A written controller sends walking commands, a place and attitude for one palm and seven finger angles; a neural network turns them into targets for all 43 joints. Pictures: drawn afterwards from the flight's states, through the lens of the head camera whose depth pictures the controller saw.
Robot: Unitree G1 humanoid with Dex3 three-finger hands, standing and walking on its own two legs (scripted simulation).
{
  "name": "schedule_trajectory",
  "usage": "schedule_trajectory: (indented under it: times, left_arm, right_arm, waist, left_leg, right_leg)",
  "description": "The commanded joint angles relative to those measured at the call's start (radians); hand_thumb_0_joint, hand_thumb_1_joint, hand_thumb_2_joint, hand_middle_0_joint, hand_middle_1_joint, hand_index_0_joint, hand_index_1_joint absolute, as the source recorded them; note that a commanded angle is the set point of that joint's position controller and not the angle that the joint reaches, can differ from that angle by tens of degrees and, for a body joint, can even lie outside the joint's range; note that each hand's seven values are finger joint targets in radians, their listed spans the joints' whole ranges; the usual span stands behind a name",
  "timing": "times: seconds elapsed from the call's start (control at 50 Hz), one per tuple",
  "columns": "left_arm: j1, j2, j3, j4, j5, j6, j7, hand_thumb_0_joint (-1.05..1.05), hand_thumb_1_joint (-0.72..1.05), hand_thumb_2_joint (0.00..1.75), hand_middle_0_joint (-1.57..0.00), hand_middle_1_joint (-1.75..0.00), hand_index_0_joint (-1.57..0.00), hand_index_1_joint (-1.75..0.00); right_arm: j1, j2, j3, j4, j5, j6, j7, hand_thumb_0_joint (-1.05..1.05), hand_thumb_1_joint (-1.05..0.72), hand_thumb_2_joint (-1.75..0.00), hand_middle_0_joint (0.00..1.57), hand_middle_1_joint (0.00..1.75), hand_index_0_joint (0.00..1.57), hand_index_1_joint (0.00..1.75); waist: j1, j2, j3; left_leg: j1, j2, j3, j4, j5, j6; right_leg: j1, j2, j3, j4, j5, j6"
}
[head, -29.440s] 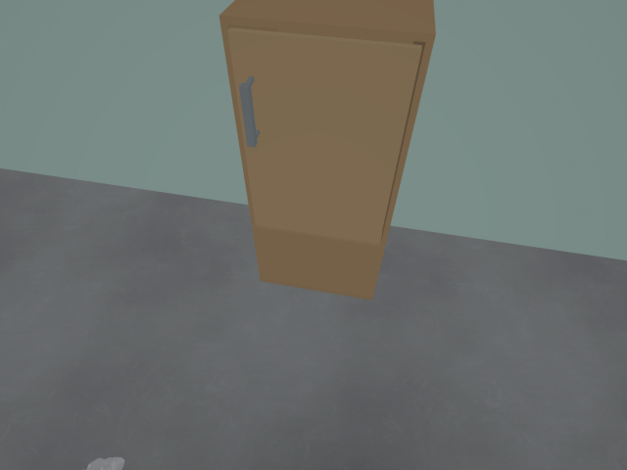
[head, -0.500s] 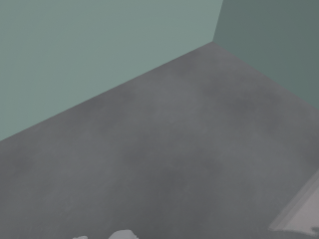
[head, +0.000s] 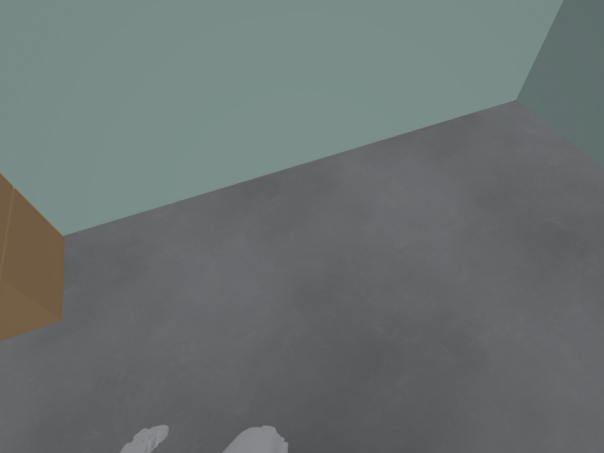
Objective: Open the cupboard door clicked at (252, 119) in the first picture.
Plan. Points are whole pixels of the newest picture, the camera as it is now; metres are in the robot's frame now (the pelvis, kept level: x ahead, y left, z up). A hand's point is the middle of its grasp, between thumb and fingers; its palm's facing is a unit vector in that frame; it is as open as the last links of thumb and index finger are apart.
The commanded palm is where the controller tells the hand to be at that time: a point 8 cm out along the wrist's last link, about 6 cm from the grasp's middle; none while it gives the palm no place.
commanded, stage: turn to face it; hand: left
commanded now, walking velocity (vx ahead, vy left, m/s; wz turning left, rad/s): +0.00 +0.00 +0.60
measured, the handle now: out of the picture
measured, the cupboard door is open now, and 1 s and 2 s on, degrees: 42 42 42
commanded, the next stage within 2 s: take the last steps up to it in 1.74 s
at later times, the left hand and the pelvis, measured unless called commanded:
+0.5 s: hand out of the picture +0.00 +0.25 -0.17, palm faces +0.35 -0.90 -0.25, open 7.4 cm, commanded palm none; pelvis +0.00 +0.02 +0.00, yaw +18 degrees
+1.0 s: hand out of the picture -0.05 +0.17 -0.15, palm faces +0.61 -0.76 -0.22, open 7.4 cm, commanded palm none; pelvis +0.01 -0.02 +0.01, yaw +38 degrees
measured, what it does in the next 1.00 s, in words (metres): steps on the spot, turning left: left foot, then right foot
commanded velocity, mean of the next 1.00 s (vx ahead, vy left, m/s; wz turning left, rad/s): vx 0.00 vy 0.00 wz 0.60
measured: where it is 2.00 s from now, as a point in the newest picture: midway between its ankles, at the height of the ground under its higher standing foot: outside the picture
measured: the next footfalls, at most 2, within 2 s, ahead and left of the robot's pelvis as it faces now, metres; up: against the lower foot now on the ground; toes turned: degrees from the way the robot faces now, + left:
left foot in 0.32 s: +0.03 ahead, +0.13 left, +0.00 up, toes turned +18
right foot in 0.70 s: +0.09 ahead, -0.11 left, +0.00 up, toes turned +24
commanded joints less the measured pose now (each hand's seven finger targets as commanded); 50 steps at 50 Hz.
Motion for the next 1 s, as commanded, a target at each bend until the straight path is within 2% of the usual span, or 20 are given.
schedule_trajectory:
  times: [0.0,0.06,0.16,0.2,0.24,0.26,0.28,0.3,0.34,0.38,0.42,0.56,0.64,0.66,0.68,0.7,0.72,0.76,0.8,0.98]
  left_arm:
    - [-0.011,0.155,0.040,-0.070,-0.001,-0.022,0.018,0.00,0.90,0.90,-0.20,-0.30,-0.20,-0.30]
    - [0.052,0.175,0.048,-0.048,0.003,-0.025,0.020,0.00,0.90,0.90,-0.20,-0.30,-0.20,-0.30]
    - [0.120,0.219,0.066,-0.014,0.009,-0.019,0.015,0.00,0.90,0.90,-0.20,-0.30,-0.20,-0.30]
    - [0.111,0.230,0.072,-0.008,0.008,-0.016,0.013,0.00,0.90,0.90,-0.20,-0.30,-0.20,-0.30]
    - [0.093,0.226,0.074,-0.009,0.003,-0.010,0.006,0.00,0.90,0.90,-0.20,-0.30,-0.20,-0.30]
    - [0.076,0.210,0.074,-0.022,-0.005,-0.005,0.002,0.00,0.90,0.90,-0.20,-0.30,-0.20,-0.30]
    - [0.060,0.138,0.060,-0.065,-0.012,0.002,-0.007,0.00,0.90,0.90,-0.20,-0.30,-0.20,-0.30]
    - [-0.017,0.126,0.043,-0.106,-0.001,0.011,0.000,0.00,0.90,0.90,-0.20,-0.30,-0.20,-0.30]
    - [-0.073,0.123,0.046,-0.091,-0.002,0.015,0.006,0.00,0.90,0.90,-0.20,-0.30,-0.20,-0.30]
    - [-0.030,0.131,0.051,-0.048,-0.001,0.021,-0.005,0.00,0.90,0.90,-0.20,-0.30,-0.20,-0.30]
    - [-0.008,0.126,0.051,-0.032,-0.002,0.022,-0.009,0.00,0.90,0.90,-0.20,-0.30,-0.20,-0.30]
    - [-0.029,0.113,0.043,-0.060,-0.008,0.021,-0.004,0.00,0.90,0.90,-0.20,-0.30,-0.20,-0.30]
    - [0.079,0.132,0.051,-0.043,-0.011,0.003,0.003,0.00,0.90,0.90,-0.20,-0.30,-0.20,-0.30]
    - [0.120,0.176,0.062,-0.039,-0.005,-0.009,0.010,0.00,0.90,0.90,-0.20,-0.30,-0.20,-0.30]
    - [0.131,0.263,0.078,-0.041,0.011,-0.016,0.018,0.00,0.90,0.90,-0.20,-0.30,-0.20,-0.30]
    - [0.103,0.275,0.065,-0.055,0.006,-0.011,0.017,0.00,0.90,0.90,-0.20,-0.30,-0.20,-0.30]
    - [0.070,0.230,0.063,-0.055,0.001,-0.019,0.021,0.00,0.90,0.90,-0.20,-0.30,-0.20,-0.30]
    - [-0.015,0.168,0.042,-0.072,-0.004,-0.016,0.019,0.00,0.90,0.90,-0.20,-0.30,-0.20,-0.30]
    - [-0.001,0.157,0.038,-0.072,-0.003,-0.023,0.018,0.00,0.90,0.90,-0.20,-0.30,-0.20,-0.30]
    - [0.116,0.232,0.069,-0.014,0.009,-0.015,0.013,0.00,0.90,0.90,-0.20,-0.30,-0.20,-0.30]
  right_arm:
    - [-0.036,-0.064,-0.013,-0.086,0.000,-0.025,0.016,0.00,-0.90,-0.90,0.20,0.30,0.20,0.30]
    - [-0.073,-0.039,-0.003,-0.084,0.006,-0.023,0.020,0.00,-0.90,-0.90,0.20,0.30,0.20,0.30]
    - [-0.123,-0.019,0.011,-0.097,0.011,-0.034,0.021,0.00,-0.90,-0.90,0.20,0.30,0.20,0.30]
    - [-0.097,-0.027,0.011,-0.095,0.012,-0.041,0.018,0.00,-0.90,-0.90,0.20,0.30,0.20,0.30]
    - [-0.043,-0.050,0.004,-0.087,0.008,-0.046,0.017,0.00,-0.90,-0.90,0.20,0.30,0.20,0.30]
    - [0.035,-0.101,-0.011,-0.071,0.004,-0.053,0.016,0.00,-0.90,-0.90,0.20,0.30,0.20,0.30]
    - [0.105,-0.226,-0.042,-0.067,-0.007,-0.060,0.009,0.00,-0.90,-0.90,0.20,0.30,0.20,0.30]
    - [0.170,-0.273,-0.048,-0.047,-0.006,-0.052,-0.002,0.00,-0.90,-0.90,0.20,0.30,0.20,0.30]
    - [0.111,-0.218,-0.034,-0.063,-0.007,-0.060,-0.026,0.00,-0.90,-0.90,0.20,0.30,0.20,0.30]
    - [0.013,-0.176,-0.016,-0.088,-0.008,-0.065,-0.030,0.00,-0.90,-0.90,0.20,0.30,0.20,0.30]
    - [0.006,-0.165,-0.010,-0.088,-0.006,-0.071,-0.030,0.00,-0.90,-0.90,0.20,0.30,0.20,0.30]
    - [0.004,-0.175,-0.025,-0.093,-0.011,-0.056,-0.022,0.00,-0.90,-0.90,0.20,0.30,0.20,0.30]
    - [-0.048,-0.166,-0.031,-0.114,-0.002,-0.048,-0.018,0.00,-0.90,-0.90,0.20,0.30,0.20,0.30]
    - [-0.040,-0.121,-0.028,-0.120,0.006,-0.049,-0.013,0.00,-0.90,-0.90,0.20,0.30,0.20,0.30]
    - [-0.030,-0.057,-0.019,-0.138,0.013,-0.052,-0.008,0.00,-0.90,-0.90,0.20,0.30,0.20,0.30]
    - [-0.047,-0.088,-0.022,-0.147,-0.001,-0.052,-0.003,0.00,-0.90,-0.90,0.20,0.30,0.20,0.30]
    - [-0.051,-0.093,-0.028,-0.125,-0.003,-0.041,-0.003,0.00,-0.90,-0.90,0.20,0.30,0.20,0.30]
    - [-0.032,-0.079,-0.024,-0.088,0.000,-0.027,0.008,0.00,-0.90,-0.90,0.20,0.30,0.20,0.30]
    - [-0.031,-0.058,-0.013,-0.080,0.002,-0.022,0.016,0.00,-0.90,-0.90,0.20,0.30,0.20,0.30]
    - [-0.120,-0.028,0.010,-0.101,0.012,-0.037,0.020,0.00,-0.90,-0.90,0.20,0.30,0.20,0.30]
  waist:
    - [-0.010,-0.249,-0.077]
    - [0.020,-0.213,-0.099]
    - [0.061,-0.252,-0.114]
    - [0.046,-0.248,-0.126]
    - [0.010,-0.216,-0.138]
    - [-0.040,-0.101,-0.182]
    - [-0.078,0.227,-0.205]
    - [-0.107,0.220,-0.203]
    - [-0.078,0.191,-0.174]
    - [-0.024,0.118,-0.130]
    - [-0.009,0.098,-0.133]
    - [-0.013,0.116,-0.134]
    - [0.043,0.086,-0.147]
    - [0.063,-0.037,-0.176]
    - [0.070,-0.319,-0.170]
    - [0.063,-0.282,-0.142]
    - [0.042,-0.322,-0.131]
    - [-0.007,-0.230,-0.077]
    - [-0.006,-0.237,-0.085]
    - [0.052,-0.254,-0.114]
  left_leg:
    - [-0.124,0.075,0.037,0.249,0.066,-0.034]
    - [-0.090,0.077,0.092,0.075,0.040,-0.047]
    - [-0.001,0.064,0.163,-0.178,0.001,-0.032]
    - [0.065,0.058,0.181,-0.277,0.038,-0.021]
    - [0.219,0.051,0.183,-0.445,0.170,-0.006]
    - [0.378,0.106,0.110,-0.544,0.324,0.025]
    - [0.515,0.390,-0.296,-0.594,0.657,0.170]
    - [0.471,0.502,-0.382,-0.616,0.758,0.279]
    - [0.383,0.407,-0.320,-0.619,0.618,0.254]
    - [0.306,0.318,-0.212,-0.637,0.582,0.206]
    - [0.315,0.277,-0.166,-0.629,0.619,0.185]
    - [0.235,0.251,-0.251,-0.624,0.472,0.189]
    - [0.088,0.187,-0.273,-0.532,0.404,0.140]
    - [-0.026,0.119,-0.226,-0.418,0.283,0.090]
    - [-0.185,-0.036,-0.010,-0.172,-0.025,0.000]
    - [-0.162,-0.013,-0.001,0.061,-0.145,-0.005]
    - [-0.164,0.022,-0.028,0.191,-0.111,-0.007]
    - [-0.151,0.062,0.005,0.284,0.033,-0.026]
    - [-0.130,0.068,0.044,0.236,0.071,-0.040]
    - [0.029,0.057,0.166,-0.221,0.009,-0.025]
  right_leg:
    - [0.116,-0.260,0.123,-0.281,0.340,-0.088]
    - [0.206,-0.273,0.052,-0.247,0.478,-0.090]
    - [0.253,-0.315,0.011,-0.183,0.588,-0.100]
    - [0.234,-0.328,-0.002,-0.141,0.581,-0.089]
    - [0.141,-0.305,-0.057,-0.047,0.474,-0.032]
    - [0.025,-0.276,-0.099,0.098,0.348,0.015]
    - [-0.262,-0.114,-0.132,0.344,-0.202,0.100]
    - [-0.332,-0.076,-0.008,0.481,-0.390,0.092]
    - [-0.356,-0.076,0.085,0.567,-0.260,0.092]
    - [-0.309,-0.065,0.100,0.561,-0.138,0.099]
    - [-0.275,-0.046,0.092,0.503,-0.102,0.103]
    - [-0.119,0.019,0.070,0.225,-0.117,0.094]
    - [0.144,0.050,0.050,-0.102,0.046,0.076]
    - [0.290,-0.058,0.156,-0.261,0.039,0.048]
    - [0.351,-0.343,0.436,-0.345,0.076,-0.062]
    - [0.214,-0.442,0.444,-0.338,0.188,-0.142]
    - [0.167,-0.396,0.434,-0.322,0.253,-0.145]
    - [0.133,-0.282,0.205,-0.276,0.351,-0.106]
    - [0.151,-0.252,0.105,-0.259,0.441,-0.084]
    - [0.240,-0.320,0.013,-0.163,0.577,-0.096]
